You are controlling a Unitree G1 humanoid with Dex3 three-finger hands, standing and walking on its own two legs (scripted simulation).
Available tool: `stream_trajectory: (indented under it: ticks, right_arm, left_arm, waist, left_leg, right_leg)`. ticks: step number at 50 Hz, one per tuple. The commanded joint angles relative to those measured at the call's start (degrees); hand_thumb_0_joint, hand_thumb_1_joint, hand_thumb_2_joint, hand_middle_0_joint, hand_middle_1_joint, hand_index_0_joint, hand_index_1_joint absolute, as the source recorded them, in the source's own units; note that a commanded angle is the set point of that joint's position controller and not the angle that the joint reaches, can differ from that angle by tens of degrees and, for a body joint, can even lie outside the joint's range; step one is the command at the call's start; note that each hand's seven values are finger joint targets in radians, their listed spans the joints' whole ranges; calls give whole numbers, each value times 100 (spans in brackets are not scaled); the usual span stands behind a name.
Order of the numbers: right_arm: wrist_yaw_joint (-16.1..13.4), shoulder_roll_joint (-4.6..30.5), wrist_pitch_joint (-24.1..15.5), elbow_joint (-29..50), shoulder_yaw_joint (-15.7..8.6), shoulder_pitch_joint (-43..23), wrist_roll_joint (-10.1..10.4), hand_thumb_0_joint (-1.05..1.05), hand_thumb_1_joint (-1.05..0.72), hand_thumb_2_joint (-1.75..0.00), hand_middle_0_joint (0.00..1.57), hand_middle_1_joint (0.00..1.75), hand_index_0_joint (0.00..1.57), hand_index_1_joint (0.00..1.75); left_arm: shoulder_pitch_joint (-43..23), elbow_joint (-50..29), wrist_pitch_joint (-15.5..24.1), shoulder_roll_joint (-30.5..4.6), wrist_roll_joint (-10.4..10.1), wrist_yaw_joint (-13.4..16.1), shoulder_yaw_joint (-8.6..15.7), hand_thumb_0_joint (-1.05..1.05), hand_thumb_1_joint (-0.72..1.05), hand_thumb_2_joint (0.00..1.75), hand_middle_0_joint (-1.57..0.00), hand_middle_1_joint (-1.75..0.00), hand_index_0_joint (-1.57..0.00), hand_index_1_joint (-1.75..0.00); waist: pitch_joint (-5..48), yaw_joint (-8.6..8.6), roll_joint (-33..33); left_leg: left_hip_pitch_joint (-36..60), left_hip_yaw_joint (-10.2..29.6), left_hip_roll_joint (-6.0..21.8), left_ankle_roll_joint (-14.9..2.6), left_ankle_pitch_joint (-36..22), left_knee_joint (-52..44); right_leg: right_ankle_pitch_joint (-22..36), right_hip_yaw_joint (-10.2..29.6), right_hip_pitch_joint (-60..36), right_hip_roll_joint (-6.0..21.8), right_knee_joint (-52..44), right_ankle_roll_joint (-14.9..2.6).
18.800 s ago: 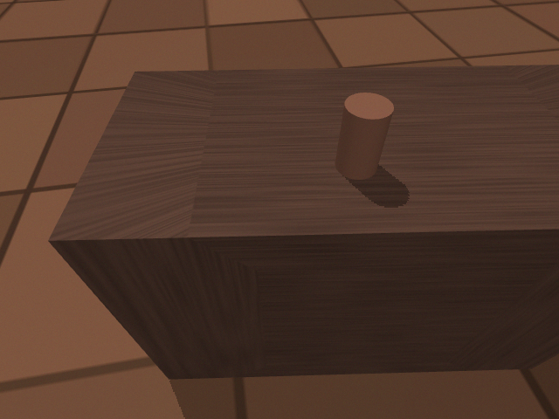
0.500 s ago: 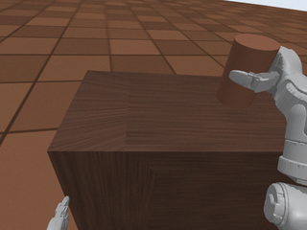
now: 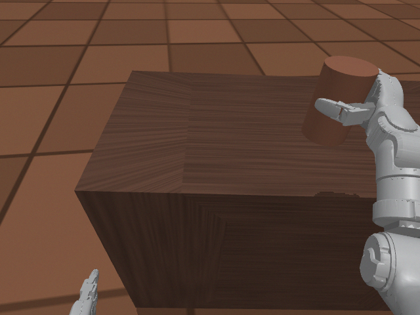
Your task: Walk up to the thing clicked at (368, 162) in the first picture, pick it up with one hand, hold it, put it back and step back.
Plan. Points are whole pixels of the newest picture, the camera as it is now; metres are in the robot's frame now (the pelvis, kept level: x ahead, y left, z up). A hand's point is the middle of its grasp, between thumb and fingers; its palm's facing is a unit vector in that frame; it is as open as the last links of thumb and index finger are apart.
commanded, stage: crouch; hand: right
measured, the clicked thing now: (335, 102) +0.43 -0.19 +0.24
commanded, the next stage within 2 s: lower in 1.16 s
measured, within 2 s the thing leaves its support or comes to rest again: neither
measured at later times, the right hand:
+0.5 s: hand (335, 100) +0.47 -0.21 +0.22, palm faces +0.18 +0.98 +0.01, open 11.3 cm
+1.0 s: hand (331, 102) +0.50 -0.22 +0.20, palm faces +0.18 +0.98 +0.01, open 11.3 cm
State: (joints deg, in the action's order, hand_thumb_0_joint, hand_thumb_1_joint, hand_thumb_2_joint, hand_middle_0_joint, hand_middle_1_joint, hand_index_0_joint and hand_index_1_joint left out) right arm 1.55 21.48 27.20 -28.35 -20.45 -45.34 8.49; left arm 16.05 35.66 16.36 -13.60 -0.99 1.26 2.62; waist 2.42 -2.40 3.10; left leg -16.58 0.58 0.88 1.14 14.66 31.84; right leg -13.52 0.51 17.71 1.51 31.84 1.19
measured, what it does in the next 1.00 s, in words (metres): stands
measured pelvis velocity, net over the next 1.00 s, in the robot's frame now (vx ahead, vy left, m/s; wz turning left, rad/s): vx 0.03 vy -0.01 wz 0.02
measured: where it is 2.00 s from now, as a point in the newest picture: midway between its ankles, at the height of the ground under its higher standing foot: outside the picture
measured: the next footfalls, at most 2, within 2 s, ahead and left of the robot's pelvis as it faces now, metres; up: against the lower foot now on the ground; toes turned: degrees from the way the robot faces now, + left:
none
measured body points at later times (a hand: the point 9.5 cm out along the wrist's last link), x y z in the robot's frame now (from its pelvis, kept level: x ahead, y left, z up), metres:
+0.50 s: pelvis +0.02 -0.01 +0.00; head +0.02 +0.01 +0.45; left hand +0.16 +0.26 -0.07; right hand +0.46 -0.26 +0.22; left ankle +0.03 +0.13 -0.73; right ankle +0.04 -0.13 -0.73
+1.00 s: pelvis +0.03 -0.01 +0.00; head +0.05 +0.00 +0.45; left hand +0.16 +0.25 -0.08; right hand +0.49 -0.27 +0.20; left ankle +0.03 +0.13 -0.73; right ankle +0.04 -0.13 -0.73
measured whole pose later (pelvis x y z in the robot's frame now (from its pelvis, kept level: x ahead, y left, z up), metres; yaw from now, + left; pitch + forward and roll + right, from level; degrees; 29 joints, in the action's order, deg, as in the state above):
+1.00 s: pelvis +0.03 -0.01 +0.00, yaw +1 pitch +6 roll +0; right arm 5.0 26.6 2.6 -53.0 -21.9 -51.1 6.4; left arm 15.9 31.6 10.8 -13.1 -0.4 1.8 2.3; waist 3.8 -4.1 1.3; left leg -22.4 1.9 0.5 1.7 15.5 31.7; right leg -15.6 -0.8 23.6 1.9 32.9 0.7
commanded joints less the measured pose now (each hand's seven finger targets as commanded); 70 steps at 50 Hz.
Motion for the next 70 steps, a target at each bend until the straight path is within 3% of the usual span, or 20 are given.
stream_trajectory:
  ticks: [1, 3, 10, 12, 17, 19, 20, 23, 26, 28, 29, 32, 35, 37, 40, 42, 55, 58, 68, 70]
  right_arm:
    - [18, 1463, -971, 712, -113, -3220, -71, 0, -8, -129, 126, 142, 131, 142]
    - [18, 1726, -1182, 489, -317, -3182, -106, 0, -7, -129, 126, 142, 131, 142]
    - [130, 1659, -1681, 281, -203, -3128, -113, 0, -14, -129, 127, 142, 132, 142]
    - [141, 1764, -1757, -208, -314, -2851, -113, 0, -13, -130, 127, 143, 132, 143]
    - [204, 1519, -2049, 375, -12, -3381, -52, 0, -13, -128, 125, 140, 130, 140]
    - [212, 1636, -2063, 80, -108, -3192, -69, 0, -16, -129, 126, 141, 130, 141]
    - [216, 1558, -2092, 88, -61, -3165, -54, 0, -16, -128, 126, 140, 130, 140]
    - [196, 1661, -2066, -469, -239, -2825, -72, 0, -17, -126, 125, 139, 129, 139]
    - [240, 1407, -2237, -86, 24, -3256, -102, 0, -14, -127, 125, 139, 129, 139]
    - [215, 1854, -2296, -29, -310, -3207, -64, 0, -12, -126, 124, 139, 128, 139]
    - [260, 1672, -2288, -225, -142, -3151, -103, 0, -14, -127, 124, 139, 128, 139]
    - [243, 1738, -2346, -398, -237, -3094, -86, 0, -15, -129, 126, 141, 130, 141]
    - [275, 1665, -2432, -762, -167, -3095, -123, 0, -12, -128, 125, 140, 129, 140]
    - [247, 1971, -2507, -564, -322, -3356, -131, 0, -11, -129, 125, 141, 130, 141]
    - [312, 1722, -2666, -565, -136, -3556, -123, 0, -11, -130, 126, 142, 130, 142]
    - [317, 2001, -2727, -828, -303, -3430, -130, 0, -11, -130, 126, 142, 131, 142]
    - [373, 2235, -3148, -1435, -319, -3775, -163, 0, -3, -127, 122, 140, 127, 140]
    - [356, 2337, -3207, -1424, -335, -3846, -188, 0, -2, -127, 121, 139, 127, 139]
    - [449, 2037, -3350, -2354, -204, -3478, -190, 0, -2, -124, 117, 135, 122, 135]
    - [447, 2372, -3511, -1676, -344, -3969, -183, 0, -1, -124, 117, 136, 123, 136]
  left_arm:
    - [-729, -1307, 369, -690, -14, 137, 252, 0, -54, 5, -5, -5, -5, -5]
    - [-765, -1613, 362, -812, -28, 179, 415, 0, -55, 5, -5, -5, -5, -5]
    - [-441, -1307, 241, -491, -24, 68, 139, 0, -54, 5, -5, -5, -5, -4]
    - [-220, -1115, 194, -729, -7, 114, 400, 0, -54, 5, -5, -5, -5, -4]
    - [-485, -1487, 220, -765, -8, 153, 373, 0, -55, 6, -5, -5, -5, -5]
    - [-186, -1171, 172, -877, 1, 208, 535, 0, -55, 6, -5, -5, -5, -5]
    - [-161, -1054, 133, -609, 5, 164, 282, 0, -55, 6, -5, -5, -5, -5]
    - [-157, -1035, 85, -851, 11, 197, 536, 0, -55, 5, -5, -4, -5, -5]
    - [-468, -1077, 62, -314, 3, 118, 41, 0, -55, 6, -5, -4, -4, -5]
    - [-560, -1451, 52, -840, -10, 179, 482, 0, -55, 5, -5, -4, -5, -4]
    - [-207, -1081, -1, -575, 0, 152, 262, 0, -55, 5, -5, -4, -4, -5]
    - [-321, -1356, -45, -887, -5, 169, 551, 0, -55, 5, -5, -4, -5, -5]
    - [-118, -970, -114, -362, -20, 85, 137, 0, -55, 5, -5, -4, -4, -4]
    - [-398, -1425, -90, -940, 2, 142, 556, 0, -54, 5, -5, -4, -5, -4]
    - [-442, -1418, -125, -529, -9, 88, 190, 0, -55, 5, -5, -4, -5, -4]
    - [-384, -1361, -171, -806, 1, 126, 423, 0, -55, 5, -5, -4, -4, -4]
    - [-353, -1312, -372, -562, 16, 157, 103, 0, -55, 5, -5, -4, -4, -4]
    - [-410, -1508, -408, -828, 12, 177, 348, 0, -55, 5, -5, -4, -5, -4]
    - [-198, -1464, -506, -744, 12, 105, 223, 0, -56, 6, -5, -4, -4, -5]
    - [-227, -1462, -524, -726, 13, 100, 235, 0, -56, 6, -5, -4, -4, -5]
  waist:
    - [1798, 9, -187]
    - [1895, 21, -392]
    - [1750, 46, 137]
    - [1609, -51, -217]
    - [2106, -121, -74]
    - [2099, -117, -41]
    - [1996, -23, 56]
    - [1848, -86, -183]
    - [1956, 26, -23]
    - [2151, -17, -373]
    - [2196, -58, -68]
    - [1901, -114, -196]
    - [1819, -71, -39]
    - [2172, -142, -94]
    - [2188, -115, 33]
    - [2185, -154, -133]
    - [2288, -193, -38]
    - [2540, -239, 24]
    - [2237, -407, -80]
    - [2584, -309, 243]
  left_leg:
    - [98, -294, -156, -75, -671, -529]
    - [164, -270, -139, -44, -865, -532]
    - [70, -199, -152, -73, -1043, -524]
    - [61, -196, -158, -45, -1127, -535]
    - [59, -192, -169, -56, -1178, -500]
    - [-61, -240, -197, -67, -1351, -438]
    - [-11, -254, -183, -72, -1370, -442]
    - [-6, -229, -162, -48, -1536, -445]
    - [41, -187, -145, -44, -1438, -433]
    - [205, -196, -153, -1, -1484, -431]
    - [82, -180, -140, -14, -1655, -384]
    - [-50, -194, -162, -22, -1613, -427]
    - [-123, -168, -155, -32, -1573, -413]
    - [-76, -178, -190, -50, -1552, -372]
    - [-61, -178, -190, -55, -1569, -367]
    - [-52, -168, -183, -39, -1648, -350]
    - [-178, -117, -174, -24, -1542, -298]
    - [-146, -107, -171, -27, -1716, -237]
    - [-572, -180, -259, -58, -1718, -187]
    - [-496, -122, -228, -59, -1855, -113]
  right_leg:
    - [483, -57, -863, -90, -426, -141]
    - [658, -88, -836, -112, -376, -162]
    - [828, -160, -782, -104, -383, -130]
    - [835, -159, -629, -108, -348, -177]
    - [867, -155, -971, -98, -357, -158]
    - [1153, -122, -1084, -57, -300, -131]
    - [1202, -130, -973, -84, -312, -122]
    - [1342, -145, -834, -101, -231, -166]
    - [1175, -189, -758, -125, -265, -163]
    - [1147, -163, -756, -126, -268, -193]
    - [1341, -195, -938, -135, -223, -180]
    - [1325, -175, -838, -116, -235, -176]
    - [1292, -197, -716, -123, -210, -178]
    - [1331, -141, -840, -58, -217, -149]
    - [1377, -154, -840, -63, -187, -137]
    - [1386, -164, -740, -77, -152, -163]
    - [1169, -193, -502, -105, -52, -189]
    - [1363, -195, -650, -101, 4, -181]
    - [1667, -128, -565, 5, 145, -150]
    - [1812, -159, -713, -16, 218, -148]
